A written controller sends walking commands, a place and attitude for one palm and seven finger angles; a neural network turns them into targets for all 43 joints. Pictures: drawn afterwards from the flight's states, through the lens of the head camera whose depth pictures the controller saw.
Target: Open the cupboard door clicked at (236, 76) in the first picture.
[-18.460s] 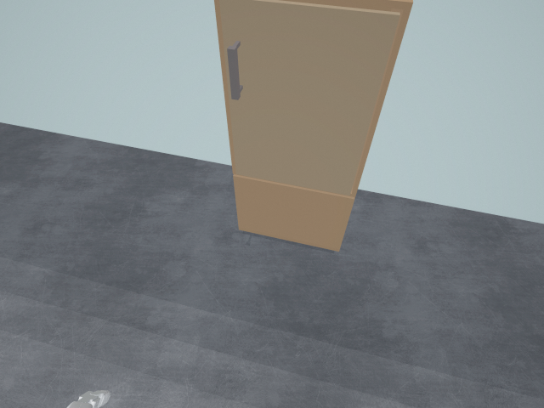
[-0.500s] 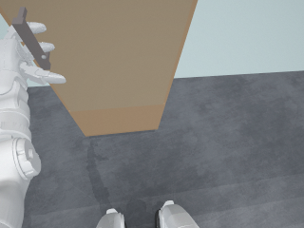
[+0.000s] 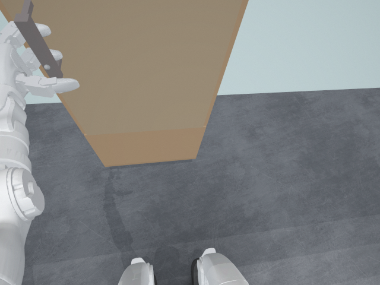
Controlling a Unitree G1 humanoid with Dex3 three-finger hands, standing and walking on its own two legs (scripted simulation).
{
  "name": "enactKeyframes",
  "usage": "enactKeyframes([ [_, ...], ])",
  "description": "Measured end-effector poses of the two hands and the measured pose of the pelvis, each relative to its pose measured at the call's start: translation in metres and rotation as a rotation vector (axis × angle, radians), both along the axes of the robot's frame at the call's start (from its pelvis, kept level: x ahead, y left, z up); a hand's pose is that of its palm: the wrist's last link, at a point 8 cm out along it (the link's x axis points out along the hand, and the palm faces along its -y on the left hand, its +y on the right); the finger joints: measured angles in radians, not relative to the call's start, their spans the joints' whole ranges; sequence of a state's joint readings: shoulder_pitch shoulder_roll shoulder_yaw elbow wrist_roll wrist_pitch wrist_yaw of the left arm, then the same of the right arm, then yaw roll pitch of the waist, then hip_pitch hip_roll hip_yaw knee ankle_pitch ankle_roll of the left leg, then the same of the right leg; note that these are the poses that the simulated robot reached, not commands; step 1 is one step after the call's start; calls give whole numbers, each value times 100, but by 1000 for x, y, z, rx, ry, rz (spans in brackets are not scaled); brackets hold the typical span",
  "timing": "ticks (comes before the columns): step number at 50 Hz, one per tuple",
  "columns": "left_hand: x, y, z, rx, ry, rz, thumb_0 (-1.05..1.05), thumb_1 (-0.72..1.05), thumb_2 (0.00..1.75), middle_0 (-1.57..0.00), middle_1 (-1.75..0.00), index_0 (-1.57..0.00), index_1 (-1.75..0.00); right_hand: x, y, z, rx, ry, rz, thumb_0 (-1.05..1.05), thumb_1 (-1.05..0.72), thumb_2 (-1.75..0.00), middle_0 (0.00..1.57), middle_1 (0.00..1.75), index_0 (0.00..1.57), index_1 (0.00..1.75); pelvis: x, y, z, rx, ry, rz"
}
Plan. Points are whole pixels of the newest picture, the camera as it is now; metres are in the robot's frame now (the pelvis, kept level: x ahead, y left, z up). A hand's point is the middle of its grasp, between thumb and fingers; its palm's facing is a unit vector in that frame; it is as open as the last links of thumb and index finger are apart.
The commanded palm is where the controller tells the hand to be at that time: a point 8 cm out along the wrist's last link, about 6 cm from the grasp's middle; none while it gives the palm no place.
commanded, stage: close the thumb around the handle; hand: left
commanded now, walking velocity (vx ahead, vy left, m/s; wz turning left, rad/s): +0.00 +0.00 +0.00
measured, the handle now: (43, 44) +0.58 +0.23 +0.10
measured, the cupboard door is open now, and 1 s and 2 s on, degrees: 0 11 44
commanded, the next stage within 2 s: pull the door open along its arc in 0.46 s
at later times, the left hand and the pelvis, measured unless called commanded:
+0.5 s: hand (53, 66) +0.53 +0.21 +0.09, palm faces +0.00 -1.00 +0.00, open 5.6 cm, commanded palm +0.51 +0.26 +0.09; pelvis +0.00 +0.01 +0.00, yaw +0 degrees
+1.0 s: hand (58, 99) +0.45 +0.19 +0.09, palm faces +0.00 -1.00 +0.01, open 5.8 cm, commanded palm +0.40 +0.24 +0.09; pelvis +0.01 +0.00 +0.01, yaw -1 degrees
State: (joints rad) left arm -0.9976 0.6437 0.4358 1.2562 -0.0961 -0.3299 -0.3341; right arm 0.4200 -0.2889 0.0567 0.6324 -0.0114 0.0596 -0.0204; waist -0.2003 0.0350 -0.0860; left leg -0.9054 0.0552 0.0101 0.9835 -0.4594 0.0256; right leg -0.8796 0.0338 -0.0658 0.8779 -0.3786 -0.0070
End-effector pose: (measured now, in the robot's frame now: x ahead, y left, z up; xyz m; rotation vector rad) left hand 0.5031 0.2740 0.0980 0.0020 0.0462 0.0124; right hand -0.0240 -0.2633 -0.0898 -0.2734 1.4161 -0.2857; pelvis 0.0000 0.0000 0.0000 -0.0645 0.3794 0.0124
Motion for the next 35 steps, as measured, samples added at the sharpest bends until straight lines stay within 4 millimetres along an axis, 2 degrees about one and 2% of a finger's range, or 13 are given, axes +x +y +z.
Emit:
enactKeyframes([
  [7, 2, 6, -1, 8, -13, 1, 0, 10, 55, -34, -126, -34, -126, -1, 5, 1, -2, 0, -6, 1, -90, -90, 20, 30, 21, 30, 1, 3, -1, -4, 6, -4],
  [17, 3, 2, -2, 7, -5, -13, 1, 62, 78, -37, -131, -38, -132, 0, 13, 0, 13, 9, -3, 1, -90, -90, 20, 30, 21, 30, 4, 9, 0, -7, 4, 1],
  [23, 4, -8, -3, -4, -6, -20, 1, 72, 83, -35, -132, -39, -134, 3, 16, -2, 21, -4, -4, 1, -90, -90, 20, 30, 21, 30, 4, 9, 0, -5, 0, -1],
  [35, -2, -11, -3, 14, -9, 9, 1, 74, 82, -36, -134, -36, -135, 3, 12, -4, 35, -21, -15, 1, -90, -90, 20, 30, 21, 30, 3, 5, 1, 3, -7, -12],
])
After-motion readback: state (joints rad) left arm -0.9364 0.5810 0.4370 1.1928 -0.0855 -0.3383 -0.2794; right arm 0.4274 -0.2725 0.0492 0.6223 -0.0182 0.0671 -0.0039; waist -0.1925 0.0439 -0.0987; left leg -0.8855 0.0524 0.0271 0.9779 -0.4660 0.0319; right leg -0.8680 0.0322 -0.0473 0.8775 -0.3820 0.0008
